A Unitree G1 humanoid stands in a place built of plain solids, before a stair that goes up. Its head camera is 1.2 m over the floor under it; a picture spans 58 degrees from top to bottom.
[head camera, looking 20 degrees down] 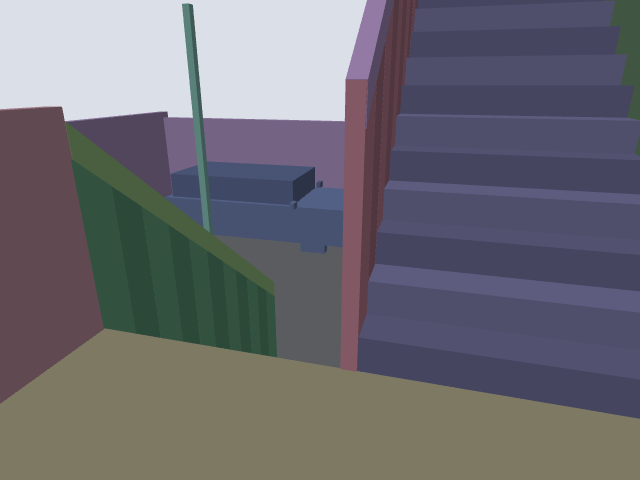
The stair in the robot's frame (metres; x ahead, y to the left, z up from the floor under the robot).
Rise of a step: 0.17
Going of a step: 0.21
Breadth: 1.25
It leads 15 degrees to the right of straight ahead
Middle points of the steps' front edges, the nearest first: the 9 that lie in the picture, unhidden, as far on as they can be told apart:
1.44 -0.77 0.17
1.64 -0.83 0.34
1.85 -0.88 0.51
2.05 -0.94 0.68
2.26 -1.00 0.85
2.46 -1.05 1.02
2.67 -1.11 1.19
2.88 -1.17 1.35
3.08 -1.22 1.52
